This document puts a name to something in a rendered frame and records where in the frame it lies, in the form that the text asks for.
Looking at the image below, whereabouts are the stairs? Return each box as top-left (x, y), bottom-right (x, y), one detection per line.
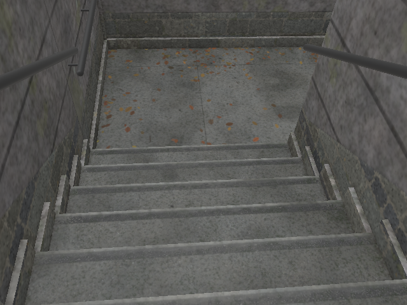
top-left (25, 142), bottom-right (407, 305)

